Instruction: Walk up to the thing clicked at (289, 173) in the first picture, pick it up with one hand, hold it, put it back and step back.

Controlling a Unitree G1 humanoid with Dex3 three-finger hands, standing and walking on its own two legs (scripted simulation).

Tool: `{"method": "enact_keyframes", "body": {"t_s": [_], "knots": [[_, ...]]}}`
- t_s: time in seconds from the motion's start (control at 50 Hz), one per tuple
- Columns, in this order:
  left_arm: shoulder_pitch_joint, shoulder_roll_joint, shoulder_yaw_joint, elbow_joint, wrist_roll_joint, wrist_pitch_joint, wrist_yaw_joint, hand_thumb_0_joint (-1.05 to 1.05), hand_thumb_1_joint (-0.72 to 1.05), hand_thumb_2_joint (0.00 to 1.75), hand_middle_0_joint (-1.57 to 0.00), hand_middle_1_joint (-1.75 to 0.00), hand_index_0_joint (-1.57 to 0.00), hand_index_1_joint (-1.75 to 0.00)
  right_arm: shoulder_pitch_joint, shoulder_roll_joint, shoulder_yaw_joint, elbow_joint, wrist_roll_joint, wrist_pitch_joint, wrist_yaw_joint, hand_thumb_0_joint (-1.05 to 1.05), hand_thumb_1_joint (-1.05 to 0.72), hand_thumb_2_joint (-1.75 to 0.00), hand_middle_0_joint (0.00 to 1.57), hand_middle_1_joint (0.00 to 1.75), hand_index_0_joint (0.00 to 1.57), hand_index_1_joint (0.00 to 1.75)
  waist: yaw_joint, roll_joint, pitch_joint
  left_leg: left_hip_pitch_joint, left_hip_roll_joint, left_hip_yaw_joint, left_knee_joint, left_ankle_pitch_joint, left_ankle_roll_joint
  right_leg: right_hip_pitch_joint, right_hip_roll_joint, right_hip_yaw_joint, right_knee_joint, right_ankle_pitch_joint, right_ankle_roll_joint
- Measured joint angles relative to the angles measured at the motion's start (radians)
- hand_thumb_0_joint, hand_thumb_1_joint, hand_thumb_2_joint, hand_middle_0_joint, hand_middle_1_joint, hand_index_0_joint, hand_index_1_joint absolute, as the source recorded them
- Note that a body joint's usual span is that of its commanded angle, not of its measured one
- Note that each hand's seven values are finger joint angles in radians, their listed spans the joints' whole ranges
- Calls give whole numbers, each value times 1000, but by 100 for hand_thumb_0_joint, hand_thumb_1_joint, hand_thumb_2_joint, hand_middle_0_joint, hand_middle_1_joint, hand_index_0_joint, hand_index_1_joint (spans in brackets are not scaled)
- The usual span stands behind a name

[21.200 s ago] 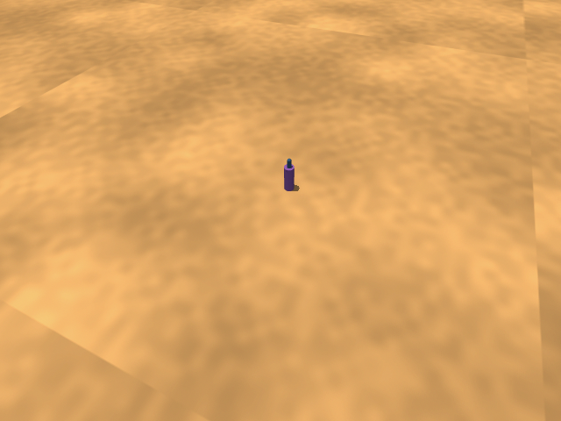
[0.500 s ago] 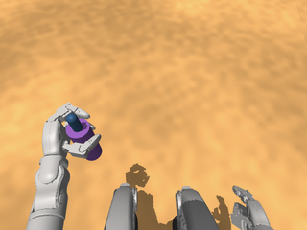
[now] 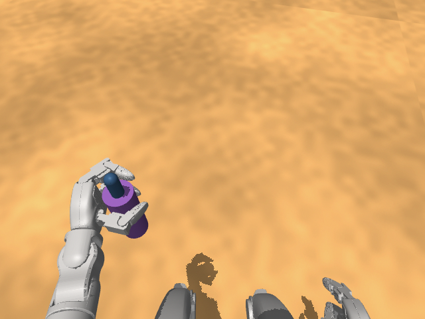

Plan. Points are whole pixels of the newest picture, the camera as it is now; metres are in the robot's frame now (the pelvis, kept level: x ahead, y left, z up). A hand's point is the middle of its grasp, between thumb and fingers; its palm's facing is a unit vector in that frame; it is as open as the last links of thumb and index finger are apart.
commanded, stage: lift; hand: left
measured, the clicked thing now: (124, 205) +0.33 +0.18 +0.02
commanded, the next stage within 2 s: hold in 0.56 s
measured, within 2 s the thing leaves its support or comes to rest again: neither
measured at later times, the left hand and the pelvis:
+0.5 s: hand (129, 185) +0.34 +0.16 +0.07, palm faces +0.06 -1.00 -0.01, open 8.4 cm; pelvis +0.02 -0.01 +0.04, yaw +0 degrees
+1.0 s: hand (127, 175) +0.35 +0.16 +0.09, palm faces +0.06 -1.00 +0.00, open 8.4 cm; pelvis +0.02 -0.01 +0.05, yaw +0 degrees
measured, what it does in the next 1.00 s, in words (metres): rises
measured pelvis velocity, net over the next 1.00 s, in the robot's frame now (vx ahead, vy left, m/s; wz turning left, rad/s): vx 0.02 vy -0.01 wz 0.00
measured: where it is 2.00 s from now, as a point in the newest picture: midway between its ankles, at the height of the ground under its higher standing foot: outside the picture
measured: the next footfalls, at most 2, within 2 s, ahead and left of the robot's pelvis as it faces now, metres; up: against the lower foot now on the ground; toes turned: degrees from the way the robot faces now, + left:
none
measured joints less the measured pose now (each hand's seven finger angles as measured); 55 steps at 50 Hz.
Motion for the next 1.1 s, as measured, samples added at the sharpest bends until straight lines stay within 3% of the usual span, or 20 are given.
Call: {"method": "enact_keyframes", "body": {"t_s": [0.3,0.74,1.1], "knots": [[4,-17,-18,33,2,8,-7,0,-32,115,-89,-123,-87,-123,12,0,-2,4,-5,7,0,1,-91,-89,20,30,20,30,-3,-5,22,159,5,-2,-136,37,-10,156,5,-1,-134,38,-9],[-6,-30,-10,96,-6,-23,-45,0,-32,115,-89,-123,-87,-123,12,-6,-6,8,-14,20,5,1,-91,-89,20,30,20,30,0,-7,46,296,5,8,-249,65,-11,287,4,8,-243,68,-11],[0,-37,-25,88,1,-14,-28,0,-32,115,-89,-123,-87,-123,16,-3,-9,11,-12,38,11,1,-91,-90,20,30,20,30,3,-9,61,369,2,15,-306,85,-6,360,1,15,-304,92,-5]]}}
